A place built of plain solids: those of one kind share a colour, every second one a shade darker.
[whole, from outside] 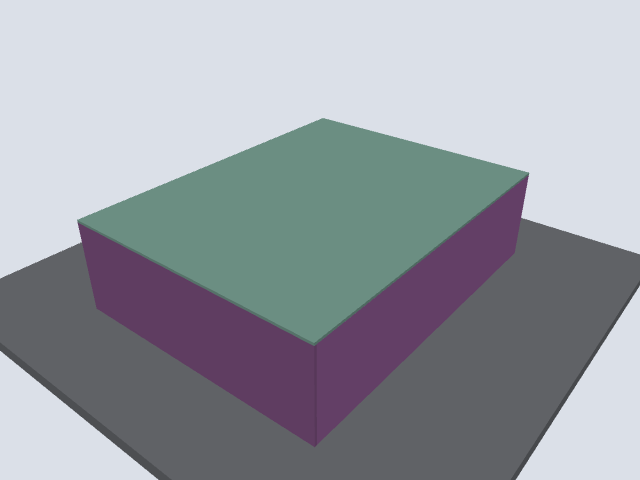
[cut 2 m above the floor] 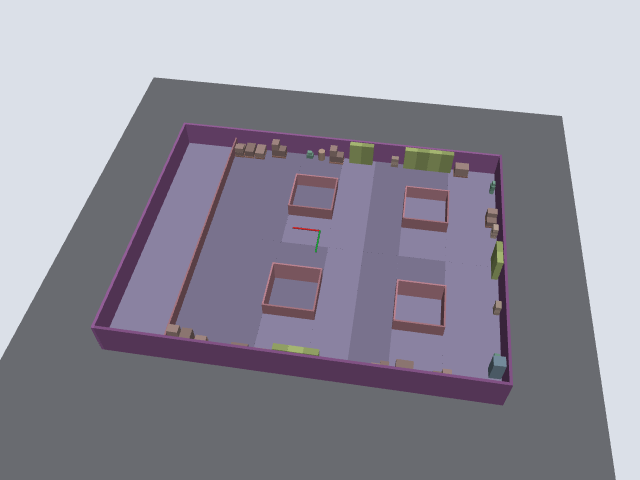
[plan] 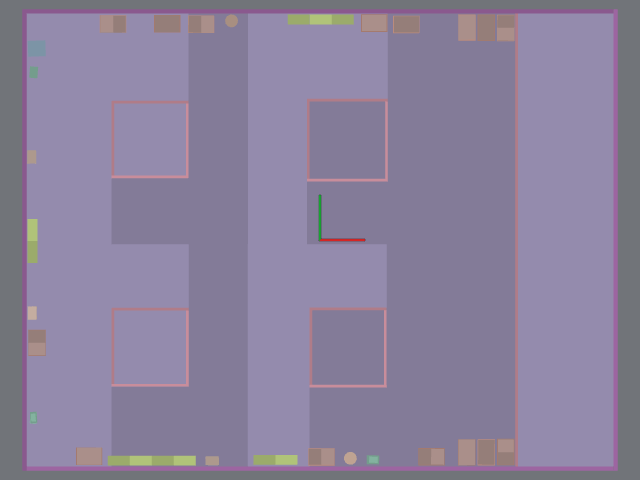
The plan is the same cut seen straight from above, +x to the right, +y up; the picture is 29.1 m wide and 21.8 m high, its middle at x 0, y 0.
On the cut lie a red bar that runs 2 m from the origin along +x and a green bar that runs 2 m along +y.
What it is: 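A closed goods hall without a stair; its walked floor is a bank 0.75 m over the ground, with five rectangular fields in it; some sunk deep, some a low step down, some level and merely marked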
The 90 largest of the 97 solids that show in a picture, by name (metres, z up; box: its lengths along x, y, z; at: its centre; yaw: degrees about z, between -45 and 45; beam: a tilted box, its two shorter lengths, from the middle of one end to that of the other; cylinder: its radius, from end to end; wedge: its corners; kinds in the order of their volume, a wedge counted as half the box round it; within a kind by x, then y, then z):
{
 "floor_1": {"box": [3.87, 10.11, 0.8], "at": [-11.41, -5.25, 0.35]},
 "floor_2": {"box": [3.87, 10.5, 0.8], "at": [-11.41, 5.05, 0.35]},
 "floor_3": {"box": [3.51, 3.64, 0.8], "at": [-7.72, -8.48, 0.35]},
 "floor_4": {"box": [3.55, 3.62, 0.7], "at": [-7.72, -4.87, 0.3]},
 "floor_5": {"box": [3.51, 2.88, 0.8], "at": [-7.72, -1.64, 0.35]},
 "floor_6": {"box": [3.5, 3.0, 0.8], "at": [-7.72, 1.31, 0.35]},
 "floor_7": {"box": [3.54, 3.56, 0.19], "at": [-7.72, 4.56, 0.04]},
 "floor_8": {"box": [3.5, 3.98, 0.8], "at": [-7.72, 8.31, 0.35]},
 "floor_9": {"box": [2.69, 10.11, 0.8], "at": [-4.62, -5.25, 0.35]},
 "floor_10": {"box": [2.69, 10.5, 0.8], "at": [-4.62, 5.05, 0.35]},
 "floor_11": {"box": [2.69, 10.5, 0.8], "at": [-1.94, 5.05, 0.35]},
 "floor_12": {"box": [2.8, 10.11, 0.8], "at": [-1.88, -5.25, 0.35]},
 "floor_13": {"box": [3.68, 2.85, 0.8], "at": [1.25, 1.23, 0.35]},
 "floor_14": {"box": [3.72, 3.8, 0.17], "at": [1.25, 4.54, 0.03]},
 "floor_15": {"box": [3.68, 3.89, 0.8], "at": [1.25, 8.36, 0.35]},
 "floor_16": {"box": [3.5, 3.6, 0.8], "at": [1.28, -8.5, 0.35]},
 "floor_17": {"box": [3.54, 3.67, 0.69], "at": [1.28, -4.88, 0.29]},
 "floor_18": {"box": [3.5, 2.87, 0.8], "at": [1.28, -1.63, 0.35]},
 "floor_19": {"box": [5.84, 10.11, 0.8], "at": [5.95, -5.25, 0.35]},
 "floor_20": {"box": [5.78, 10.5, 0.8], "at": [5.97, 5.05, 0.35]},
 "floor_21": {"box": [4.5, 20.61, 0.7], "at": [11.09, 0.0, 0.3]},
 "wall_1": {"box": [0.2, 20.97, 7.32], "at": [-13.42, 0.0, 3.61]},
 "wall_2": {"box": [26.65, 0.2, 7.32], "at": [0.0, -10.38, 3.61]},
 "wall_3": {"box": [26.65, 0.2, 7.32], "at": [0.0, 10.38, 3.61]},
 "wall_4": {"box": [0.2, 20.97, 7.32], "at": [13.42, 0.0, 3.61]},
 "roof_1": {"box": [27.05, 20.97, 0.2], "at": [0.0, 0.0, 7.37]},
 "guard_wall_1": {"box": [0.12, 3.33, 1.18], "at": [-9.41, -4.87, 1.24]},
 "guard_wall_2": {"box": [0.12, 3.27, 1.69], "at": [-9.41, 4.56, 0.98]},
 "guard_wall_3": {"box": [3.51, 0.12, 1.18], "at": [-7.72, -6.6, 1.24]},
 "guard_wall_4": {"box": [3.51, 0.12, 1.18], "at": [-7.72, -3.14, 1.24]},
 "guard_wall_5": {"box": [3.5, 0.12, 1.69], "at": [-7.72, 2.87, 0.98]},
 "guard_wall_6": {"box": [3.5, 0.12, 1.69], "at": [-7.72, 6.26, 0.98]},
 "guard_wall_7": {"box": [0.12, 3.33, 1.18], "at": [-6.03, -4.87, 1.24]},
 "guard_wall_8": {"box": [0.12, 3.27, 1.69], "at": [-6.03, 4.56, 0.98]},
 "guard_wall_9": {"box": [0.12, 3.51, 1.71], "at": [-0.53, 4.54, 0.97]},
 "guard_wall_10": {"box": [0.12, 3.39, 1.18], "at": [-0.41, -4.88, 1.23]},
 "guard_wall_11": {"box": [3.68, 0.12, 1.71], "at": [1.25, 2.72, 0.97]},
 "guard_wall_12": {"box": [3.68, 0.12, 1.71], "at": [1.25, 6.36, 0.97]},
 "guard_wall_13": {"box": [3.5, 0.12, 1.18], "at": [1.28, -6.64, 1.23]},
 "guard_wall_14": {"box": [3.5, 0.12, 1.18], "at": [1.28, -3.13, 1.23]},
 "guard_wall_15": {"box": [0.12, 3.39, 1.18], "at": [2.97, -4.88, 1.23]},
 "guard_wall_16": {"box": [0.12, 3.51, 1.71], "at": [3.02, 4.54, 0.97]},
 "guard_wall_17": {"box": [0.12, 20.57, 1.17], "at": [8.93, 0.0, 1.24]},
 "shelving_1": {"box": [0.45, 1.0, 2.1], "at": [-13.06, -0.55, 1.8]},
 "shelving_2": {"box": [0.45, 1.0, 2.1], "at": [-13.06, 0.45, 1.8]},
 "shelving_3": {"box": [1.0, 0.45, 2.1], "at": [-9.14, -10.02, 1.8]},
 "shelving_4": {"box": [1.0, 0.45, 2.1], "at": [-8.14, -10.02, 1.8]},
 "shelving_5": {"box": [1.0, 0.45, 2.1], "at": [-7.14, -10.02, 1.8]},
 "shelving_6": {"box": [1.0, 0.45, 2.1], "at": [-6.14, -10.02, 1.8]},
 "shelving_7": {"box": [1.0, 0.45, 2.1], "at": [-2.52, -9.98, 1.8]},
 "shelving_8": {"box": [1.0, 0.45, 2.1], "at": [-1.52, -9.98, 1.8]},
 "shelving_9": {"box": [1.0, 0.45, 2.1], "at": [-0.97, 10.01, 1.8]},
 "shelving_10": {"box": [1.0, 0.45, 2.1], "at": [0.03, 10.01, 1.8]},
 "shelving_11": {"box": [1.0, 0.45, 2.1], "at": [1.03, 10.01, 1.8]},
 "load_1": {"box": [0.76, 0.57, 0.44], "at": [-12.86, -4.95, 1.56], "yaw": -0.1},
 "load_2": {"box": [0.76, 1.14, 0.44], "at": [-12.86, -4.67, 1.12], "yaw": -0.1},
 "load_3": {"box": [1.12, 0.78, 0.78], "at": [-10.48, -9.82, 1.29], "yaw": 0.2},
 "load_4": {"box": [0.58, 0.77, 0.45], "at": [-9.68, 9.81, 1.57], "yaw": 0.1},
 "load_5": {"box": [1.16, 0.77, 0.45], "at": [-9.4, 9.8, 1.12], "yaw": 0.3},
 "load_6": {"box": [1.12, 0.75, 1.36], "at": [-6.94, 9.82, 1.58], "yaw": -0.4},
 "load_7": {"box": [0.57, 0.76, 0.42], "at": [-5.68, 9.8, 1.53], "yaw": -0.1},
 "load_8": {"box": [1.15, 0.76, 0.42], "at": [-5.4, 9.79, 1.11], "yaw": -0.3},
 "load_9": {"box": [1.16, 0.72, 0.63], "at": [0.07, -9.85, 1.21]},
 "load_10": {"box": [0.58, 0.72, 0.63], "at": [0.35, -9.84, 1.85]},
 "load_11": {"box": [1.12, 0.72, 0.46], "at": [2.46, 9.85, 1.13], "yaw": 0.1},
 "load_12": {"box": [1.14, 0.75, 0.63], "at": [3.93, 9.79, 1.21]},
 "load_13": {"box": [1.17, 0.72, 0.64], "at": [5.07, -9.85, 1.22], "yaw": -0.2},
 "load_14": {"box": [0.58, 0.72, 0.64], "at": [5.34, -9.84, 1.86], "yaw": -0.3},
 "load_15": {"box": [0.76, 1.17, 0.51], "at": [6.67, -9.64, 1.15], "yaw": 0.1},
 "load_16": {"box": [0.76, 1.11, 0.37], "at": [6.67, 9.65, 1.08], "yaw": 0.3},
 "load_17": {"box": [0.75, 1.12, 0.57], "at": [7.56, -9.64, 1.18], "yaw": -0.3},
 "load_18": {"box": [0.72, 1.13, 1.05], "at": [7.56, 9.64, 1.42], "yaw": -0.2},
 "load_19": {"box": [0.76, 1.15, 0.62], "at": [8.43, 9.63, 1.21], "yaw": -0.4},
 "load_20": {"box": [0.71, 1.16, 0.4], "at": [8.44, -9.63, 1.1], "yaw": 0.1},
 "load_21": {"box": [0.71, 0.58, 0.4], "at": [8.44, -9.35, 1.5]},
 "load_22": {"box": [0.76, 0.58, 0.62], "at": [8.44, 9.35, 1.83], "yaw": -0.1},
 "pallet_1": {"box": [0.8, 1.2, 0.14], "at": [-12.86, -4.67, 0.82]},
 "pallet_2": {"box": [1.2, 0.8, 0.14], "at": [-10.48, -9.82, 0.82]},
 "pallet_3": {"box": [1.2, 0.8, 0.14], "at": [-6.94, 9.82, 0.82]},
 "pallet_4": {"box": [1.2, 0.8, 0.14], "at": [0.07, -9.85, 0.82]},
 "pallet_5": {"box": [1.2, 0.8, 0.14], "at": [2.46, 9.85, 0.82]},
 "pallet_6": {"box": [1.2, 0.8, 0.14], "at": [5.06, -9.85, 0.82]},
 "pallet_7": {"box": [0.8, 1.2, 0.14], "at": [6.67, -9.64, 0.82]},
 "pallet_8": {"box": [0.8, 1.2, 0.14], "at": [6.67, 9.65, 0.82]},
 "pallet_9": {"box": [0.8, 1.2, 0.14], "at": [7.55, 9.64, 0.82]},
 "pallet_10": {"box": [0.8, 1.2, 0.14], "at": [8.44, -9.63, 0.82]},
 "cage_trolley_1": {"box": [0.8, 0.72, 1.66], "at": [-12.86, 8.7, 1.58], "yaw": 1.9},
 "drum_1": {"cylinder": 0.29, "from": [-4.02, 9.95, 0.75], "to": [-4.02, 9.95, 1.63]},
 "drum_2": {"cylinder": 0.29, "from": [1.38, -9.91, 0.75], "to": [1.38, -9.91, 1.63]},
 "carton_1": {"box": [0.57, 0.41, 0.36], "at": [2.4, -9.98, 0.93], "yaw": -1.1}
}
